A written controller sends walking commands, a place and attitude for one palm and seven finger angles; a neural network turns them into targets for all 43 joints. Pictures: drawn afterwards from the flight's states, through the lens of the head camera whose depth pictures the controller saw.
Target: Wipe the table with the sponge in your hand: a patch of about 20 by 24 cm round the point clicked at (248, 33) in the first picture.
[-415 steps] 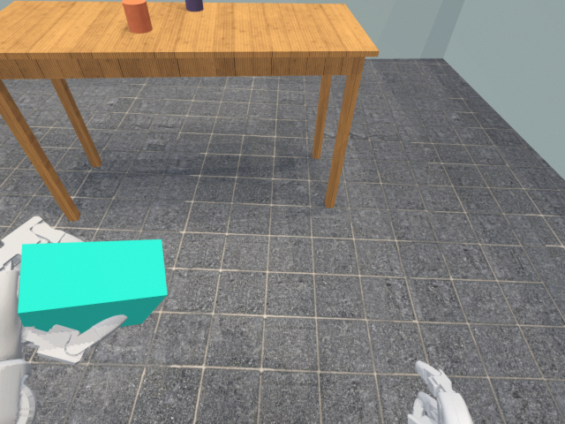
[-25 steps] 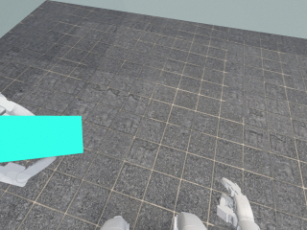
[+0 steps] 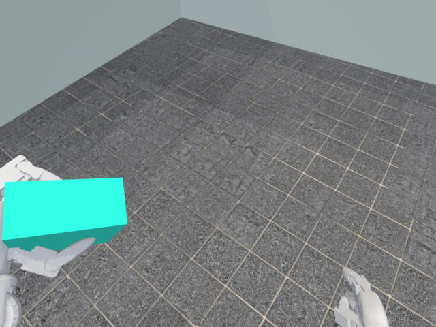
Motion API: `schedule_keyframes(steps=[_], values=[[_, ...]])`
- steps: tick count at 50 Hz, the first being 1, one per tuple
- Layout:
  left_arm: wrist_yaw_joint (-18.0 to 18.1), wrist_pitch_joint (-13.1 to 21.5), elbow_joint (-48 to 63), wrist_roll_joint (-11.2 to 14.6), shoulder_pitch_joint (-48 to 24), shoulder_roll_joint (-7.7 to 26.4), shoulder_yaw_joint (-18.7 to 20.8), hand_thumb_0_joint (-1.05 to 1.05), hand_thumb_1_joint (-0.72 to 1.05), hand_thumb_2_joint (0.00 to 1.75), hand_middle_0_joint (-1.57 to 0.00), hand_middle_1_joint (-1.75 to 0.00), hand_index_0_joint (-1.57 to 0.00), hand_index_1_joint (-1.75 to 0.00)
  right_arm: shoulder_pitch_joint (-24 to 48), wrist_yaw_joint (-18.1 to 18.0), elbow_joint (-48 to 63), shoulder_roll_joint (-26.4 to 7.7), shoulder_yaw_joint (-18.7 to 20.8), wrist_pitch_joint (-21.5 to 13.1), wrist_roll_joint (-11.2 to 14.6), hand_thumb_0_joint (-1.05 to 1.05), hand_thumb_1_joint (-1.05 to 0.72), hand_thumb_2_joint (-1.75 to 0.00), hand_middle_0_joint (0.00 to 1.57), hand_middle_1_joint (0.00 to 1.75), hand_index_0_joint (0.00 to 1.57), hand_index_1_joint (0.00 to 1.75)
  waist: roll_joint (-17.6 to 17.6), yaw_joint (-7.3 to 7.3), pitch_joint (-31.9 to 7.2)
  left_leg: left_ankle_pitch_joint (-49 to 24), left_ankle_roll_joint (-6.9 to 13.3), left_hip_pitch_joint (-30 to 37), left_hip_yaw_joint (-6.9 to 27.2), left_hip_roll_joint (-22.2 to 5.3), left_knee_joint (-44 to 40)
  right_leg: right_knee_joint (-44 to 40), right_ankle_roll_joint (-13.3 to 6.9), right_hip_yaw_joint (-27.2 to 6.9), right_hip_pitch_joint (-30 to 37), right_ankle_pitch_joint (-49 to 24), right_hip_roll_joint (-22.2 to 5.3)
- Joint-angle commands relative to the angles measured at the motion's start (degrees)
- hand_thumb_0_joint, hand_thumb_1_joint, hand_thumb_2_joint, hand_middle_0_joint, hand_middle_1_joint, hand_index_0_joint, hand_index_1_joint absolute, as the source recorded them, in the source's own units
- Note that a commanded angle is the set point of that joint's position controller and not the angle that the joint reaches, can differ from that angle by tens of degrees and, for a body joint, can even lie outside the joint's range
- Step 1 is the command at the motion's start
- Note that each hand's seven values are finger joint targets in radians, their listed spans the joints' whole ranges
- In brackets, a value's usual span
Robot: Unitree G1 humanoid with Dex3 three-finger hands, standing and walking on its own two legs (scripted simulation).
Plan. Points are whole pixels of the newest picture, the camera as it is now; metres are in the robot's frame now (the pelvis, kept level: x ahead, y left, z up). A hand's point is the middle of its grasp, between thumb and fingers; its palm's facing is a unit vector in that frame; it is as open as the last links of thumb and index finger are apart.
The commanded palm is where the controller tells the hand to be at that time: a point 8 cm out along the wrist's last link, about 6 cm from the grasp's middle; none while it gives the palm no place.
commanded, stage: turn to face it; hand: left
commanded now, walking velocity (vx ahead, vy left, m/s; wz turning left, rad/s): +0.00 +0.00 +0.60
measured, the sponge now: (83, 217) +0.23 +0.19 +0.16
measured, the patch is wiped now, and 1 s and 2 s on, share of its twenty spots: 0.00 0.00 0.00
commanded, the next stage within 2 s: none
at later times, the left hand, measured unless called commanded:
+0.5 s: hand out of the picture +0.04 +0.24 +0.16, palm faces +0.61 -0.65 -0.45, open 9.9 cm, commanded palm -0.03 +0.27 +0.18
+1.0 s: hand out of the picture -0.13 +0.23 +0.18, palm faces +0.76 -0.46 -0.46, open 9.9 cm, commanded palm -0.20 +0.24 +0.18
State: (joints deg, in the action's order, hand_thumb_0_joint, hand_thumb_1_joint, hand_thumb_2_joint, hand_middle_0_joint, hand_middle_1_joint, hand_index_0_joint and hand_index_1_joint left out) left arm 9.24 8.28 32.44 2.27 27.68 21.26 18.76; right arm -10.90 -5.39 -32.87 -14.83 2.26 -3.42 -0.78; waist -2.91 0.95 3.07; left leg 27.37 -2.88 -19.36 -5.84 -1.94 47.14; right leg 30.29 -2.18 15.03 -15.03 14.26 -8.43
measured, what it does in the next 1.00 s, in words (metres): walks backwards, turning left: left foot, then right foot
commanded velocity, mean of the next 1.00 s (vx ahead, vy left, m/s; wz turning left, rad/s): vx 0.00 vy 0.00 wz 0.60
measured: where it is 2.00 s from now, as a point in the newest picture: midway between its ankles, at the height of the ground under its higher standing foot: outside the picture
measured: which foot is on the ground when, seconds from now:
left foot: up 0.00-0.06, down 0.08-0.40, up 0.42-0.74, down 0.76-1.00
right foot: down 0.00-0.08, up 0.10-0.38, down 0.40-0.76, up 0.78-1.00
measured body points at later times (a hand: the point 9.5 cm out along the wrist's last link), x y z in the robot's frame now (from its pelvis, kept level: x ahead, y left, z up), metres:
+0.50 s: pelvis -0.10 -0.04 -0.01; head -0.06 -0.06 +0.44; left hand +0.00 +0.27 +0.19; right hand +0.13 -0.19 -0.12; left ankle -0.11 +0.10 -0.67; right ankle -0.04 -0.12 -0.74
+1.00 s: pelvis -0.16 -0.08 +0.00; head -0.14 -0.06 +0.44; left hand -0.18 +0.25 +0.20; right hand +0.08 -0.15 -0.10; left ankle -0.23 +0.05 -0.74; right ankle -0.08 -0.16 -0.71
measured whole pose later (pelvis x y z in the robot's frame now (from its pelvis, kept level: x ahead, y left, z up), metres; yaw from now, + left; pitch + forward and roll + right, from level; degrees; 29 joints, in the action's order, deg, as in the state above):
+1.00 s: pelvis -0.16 -0.08 +0.00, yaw +36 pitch -1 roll -1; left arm 7.5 10.3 35.4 2.7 30.3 23.2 21.4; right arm -13.1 -0.9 -34.0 -7.8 -1.0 -7.6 0.4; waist 1.3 0.0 4.6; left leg 14.5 -2.2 -15.5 5.4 -2.2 30.7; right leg 46.9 5.8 5.7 -22.6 25.9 -1.2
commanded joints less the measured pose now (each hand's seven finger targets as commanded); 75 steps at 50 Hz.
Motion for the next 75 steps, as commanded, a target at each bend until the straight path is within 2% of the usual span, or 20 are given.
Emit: schedule_keyframes(steps=[1,2,4,5,10,17,21,25,35,36,38,45,51,52,55,60,67,71,73,75], values=[[2.2,4.1,14.19,1.17,0.09,9.2,9.59,0.0,0.1,1.3,-1.2,-1.6,-1.2,-1.6,2.96,0.62,9.8,-1.46,0.21,-1.62,0.11,0.0,-0.9,-0.9,0.2,0.3,0.2,0.3,-2.3,-0.93,-13.22,-7.92,0.79,3.82,-1.33,1.25,-19.59,1.54,-1.63,-8.79,10.76,-24.93,-12.61],[2.08,4.48,15.0,1.53,-0.57,9.7,9.44,0.0,0.1,1.3,-1.2,-1.6,-1.2,-1.6,2.2,0.58,9.75,-2.21,0.82,-1.44,0.2,0.0,-0.9,-0.9,0.2,0.3,0.2,0.3,1.84,0.26,-13.5,-15.52,1.62,9.9,-0.43,0.25,-24.44,9.45,0.82,-7.13,6.25,-22.12,-10.2],[1.18,6.74,18.03,2.11,-1.25,10.7,8.97,0.0,0.1,1.3,-1.2,-1.6,-1.2,-1.6,2.47,1.37,10.59,-5.62,1.83,-2.9,0.54,0.0,-0.9,-0.9,0.2,0.3,0.2,0.3,24.89,-0.53,-9.89,-59.17,13.1,18.33,27.87,-21.02,-26.87,29.17,6.91,-6.58,-17.1,21.58,2.74],[0.25,7.16,12.7,0.27,1.08,11.45,10.52,0.0,0.1,1.3,-1.2,-1.6,-1.2,-1.6,0.98,1.83,8.88,-4.37,1.65,-3.75,0.6,0.0,-0.9,-0.9,0.2,0.3,0.2,0.3,21.43,-0.4,-7.92,-63.26,16.03,18.63,31.38,-22.92,-24.91,34.76,6.51,-10.54,-23.03,24.94,2.66],[-0.73,6.54,18.37,0.59,-0.65,9.65,8.31,0.0,0.1,1.3,-1.2,-1.6,-1.2,-1.6,2.6,3.64,7.52,-4.45,1.65,-5.95,1.97,0.0,-0.9,-0.9,0.2,0.3,0.2,0.3,19.37,-0.5,-6.33,-40.02,11.11,5.81,15.12,-11.15,-25.56,25.84,7.75,-10.07,-11.22,10.13,4.58],[-1.28,3.69,8.78,1.41,-3.73,8.18,7.84,0.0,0.1,1.3,-1.2,-1.6,-1.2,-1.6,3.08,2.95,6.17,-3.61,0.27,-6.02,1.56,0.0,-0.9,-0.9,0.2,0.3,0.2,0.3,14.21,-1.52,-6.25,-21.24,9.86,-2.01,20.59,-9.88,-23.34,2.48,7.9,-9.44,6.08,7.61,8.9],[0.04,2.23,8.51,1.67,-9.44,11.5,8.29,0.0,0.1,1.3,-1.2,-1.6,-1.2,-1.6,3.5,2.48,6.74,-2.94,0.92,-5.3,1.78,0.0,-0.9,-0.9,0.2,0.3,0.2,0.3,-14.33,-1.84,-7.45,2.7,0.35,-11.64,9.46,2.89,20.55,-17.51,-4.63,-36.43,4.64,-1.67,-19.28],[-0.47,3.2,8.26,0.99,-6.08,10.56,8.42,0.0,0.1,1.3,-1.2,-1.6,-1.2,-1.6,8.15,1.37,6.54,-0.67,-0.86,-3.13,1.35,0.0,-0.9,-0.9,0.2,0.3,0.2,0.3,-6.06,-1.23,-3.73,-4.6,-1.8,-9.86,6.1,0.14,25.88,-16.0,-3.33,-16.31,-0.45,-1.7,-11.65],[1.94,4.44,13.1,0.87,-0.82,8.95,8.72,0.0,0.1,1.3,-1.2,-1.6,-1.2,-1.6,2.07,0.71,8.14,-1.97,0.57,-3.06,-0.06,0.0,-0.9,-0.9,0.2,0.3,0.2,0.3,-1.36,-0.65,-11.46,-6.8,1.76,6.61,-0.78,1.42,-21.53,-1.35,-1.12,-10.93,7.4,-12.97,-11.73],[1.79,5.02,14.75,1.13,-1.87,8.91,8.21,0.0,0.1,1.3,-1.2,-1.6,-1.2,-1.6,1.58,0.8,8.75,-2.32,0.64,-3.05,-0.1,0.0,-0.9,-0.9,0.2,0.3,0.2,0.3,3.38,0.31,-12.43,-13.55,2.72,11.04,0.83,-0.23,-25.48,7.76,1.25,-8.27,3.93,-12.42,-8.94],[0.99,6.91,18.02,1.38,-1.98,10.38,8.36,0.0,0.1,1.3,-1.2,-1.6,-1.2,-1.6,2.35,1.66,9.71,-5.54,1.77,-4.25,0.44,0.0,-0.9,-0.9,0.2,0.3,0.2,0.3,24.48,-0.69,-8.29,-55.08,12.76,18.06,27.4,-21.07,-27.68,28.09,6.78,-6.86,-18.48,21.93,2.98],[-0.56,6.31,18.18,0.55,-0.26,8.97,7.91,0.0,0.1,1.3,-1.2,-1.6,-1.2,-1.6,1.94,3.74,6.6,-4.3,1.61,-6.98,1.88,0.0,-0.9,-0.9,0.2,0.3,0.2,0.3,20.7,-0.19,-5.15,-41.31,10.29,7.31,15.66,-10.56,-25.3,22.3,7.78,-8.92,-10.34,10.83,6.3],[-1.37,3.67,8.9,1.55,-1.16,8.27,8.39,0.0,0.1,1.3,-1.2,-1.6,-1.2,-1.6,3.19,3.32,5.99,-3.38,0.41,-5.88,1.55,0.0,-0.9,-0.9,0.2,0.3,0.2,0.3,14.36,-1.4,-6.44,-29.61,9.64,1.65,21.14,-10.11,-21.34,0.65,7.94,-9.53,4.73,5.32,9.01],[-1.44,3.44,7.41,1.25,-2.88,8.78,8.7,0.0,0.1,1.3,-1.2,-1.6,-1.2,-1.6,3.82,3.22,6.06,-2.99,0.08,-5.6,1.65,0.0,-0.9,-0.9,0.2,0.3,0.2,0.3,10.74,-1.89,-6.44,-22.8,8.09,-1.61,20.16,-8.6,-18.82,-6.48,7.41,-10.22,9.13,0.98,7.45],[0.02,2.24,5.87,1.81,-6.94,11.55,9.34,0.0,0.1,1.3,-1.2,-1.6,-1.2,-1.6,3.16,2.75,6.7,-2.84,1.15,-5.02,2.27,0.0,-0.9,-0.9,0.2,0.3,0.2,0.3,-16.42,-1.76,-9.09,5.37,-0.01,-12.17,10.07,3.58,20.53,-16.08,-3.92,-36.26,8.73,-11.02,-19.4],[0.02,3.73,8.26,0.72,-4.74,11.15,8.91,0.0,0.1,1.3,-1.2,-1.6,-1.2,-1.6,9.12,1.38,6.58,-0.79,-0.8,-3.22,1.22,0.0,-0.9,-0.9,0.2,0.3,0.2,0.3,-5.08,-1.38,-5.56,-3.31,-1.73,-10.59,5.62,0.31,25.32,-14.38,-3.12,-14.76,4.33,-10.47,-11.21],[2.11,4.25,11.57,0.57,0.35,11.01,10.79,0.0,0.1,1.3,-1.2,-1.6,-1.2,-1.6,5.54,0.6,8.66,-1.6,0.31,-3.22,-0.33,0.0,-0.9,-0.9,0.2,0.3,0.2,0.3,-6.73,-3.57,-10.14,2.01,0.66,-3.29,-0.69,-0.17,-2.95,-12.03,-5.31,-14.8,10.79,-13.06,-13.77],[2.07,4.62,14.34,1.02,-0.71,8.95,8.93,0.0,0.1,1.3,-1.2,-1.6,-1.2,-1.6,2.17,1.02,8.83,-1.83,0.66,-2.55,-0.08,0.0,-0.9,-0.9,0.2,0.3,0.2,0.3,-0.73,-0.1,-12.74,-9.57,1.74,7.85,-0.86,1.37,-22.21,1.13,-0.73,-9.69,6.99,-14.27,-11.82],[1.45,6.0,17.96,1.81,-1.61,9.66,8.44,0.0,0.1,1.3,-1.2,-1.6,-1.2,-1.6,3.08,1.17,10.16,-5.21,1.61,-3.18,0.19,0.0,-0.9,-0.9,0.2,0.3,0.2,0.3,19.24,-0.12,-9.72,-37.35,8.52,15.39,19.58,-13.69,-28.38,21.79,5.64,-5.1,-10.94,7.32,-0.61],[0.01,7.39,16.49,-0.47,-1.36,13.74,11.57,0.0,0.1,1.3,-1.2,-1.6,-1.2,-1.6,1.38,2.13,8.19,-4.37,1.91,-4.85,0.58,0.0,-0.9,-0.9,0.2,0.3,0.2,0.3,23.93,-0.44,-7.31,-57.7,16.11,16.52,31.53,-22.32,-26.09,36.06,6.54,-11.51,-22.95,22.53,2.22]])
